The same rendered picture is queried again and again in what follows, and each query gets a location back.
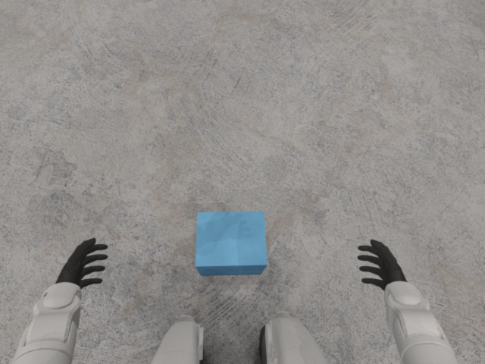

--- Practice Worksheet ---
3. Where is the robot left hand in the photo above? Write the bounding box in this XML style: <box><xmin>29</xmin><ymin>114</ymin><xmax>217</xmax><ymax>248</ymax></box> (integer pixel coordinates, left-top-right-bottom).
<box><xmin>56</xmin><ymin>238</ymin><xmax>108</xmax><ymax>289</ymax></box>

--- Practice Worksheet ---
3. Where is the robot left forearm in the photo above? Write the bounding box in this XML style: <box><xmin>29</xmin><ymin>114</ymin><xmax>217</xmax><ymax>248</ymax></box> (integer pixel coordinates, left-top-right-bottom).
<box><xmin>11</xmin><ymin>282</ymin><xmax>82</xmax><ymax>364</ymax></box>

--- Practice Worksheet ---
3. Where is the robot thigh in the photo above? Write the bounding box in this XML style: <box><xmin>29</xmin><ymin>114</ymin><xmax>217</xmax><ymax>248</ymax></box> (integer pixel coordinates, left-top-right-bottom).
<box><xmin>151</xmin><ymin>321</ymin><xmax>204</xmax><ymax>364</ymax></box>
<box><xmin>265</xmin><ymin>317</ymin><xmax>328</xmax><ymax>364</ymax></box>

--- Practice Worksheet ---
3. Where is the robot right thigh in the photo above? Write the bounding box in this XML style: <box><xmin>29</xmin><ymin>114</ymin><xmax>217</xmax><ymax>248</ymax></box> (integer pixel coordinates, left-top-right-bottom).
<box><xmin>265</xmin><ymin>317</ymin><xmax>328</xmax><ymax>364</ymax></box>

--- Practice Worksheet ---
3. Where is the robot left thigh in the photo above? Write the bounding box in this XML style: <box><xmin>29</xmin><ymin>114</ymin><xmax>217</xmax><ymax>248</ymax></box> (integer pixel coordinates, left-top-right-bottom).
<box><xmin>151</xmin><ymin>321</ymin><xmax>204</xmax><ymax>364</ymax></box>

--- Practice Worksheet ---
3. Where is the carton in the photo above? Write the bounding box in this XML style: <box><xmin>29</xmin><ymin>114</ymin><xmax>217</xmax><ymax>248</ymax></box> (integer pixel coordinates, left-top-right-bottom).
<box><xmin>196</xmin><ymin>212</ymin><xmax>268</xmax><ymax>276</ymax></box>

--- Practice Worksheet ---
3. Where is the robot right hand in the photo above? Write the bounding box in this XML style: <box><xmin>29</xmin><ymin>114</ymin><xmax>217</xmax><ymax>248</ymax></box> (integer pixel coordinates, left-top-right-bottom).
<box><xmin>358</xmin><ymin>240</ymin><xmax>407</xmax><ymax>290</ymax></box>

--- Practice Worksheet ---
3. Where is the robot right forearm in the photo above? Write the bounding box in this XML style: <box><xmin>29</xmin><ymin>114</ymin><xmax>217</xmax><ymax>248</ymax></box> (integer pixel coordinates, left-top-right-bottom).
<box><xmin>384</xmin><ymin>281</ymin><xmax>458</xmax><ymax>364</ymax></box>

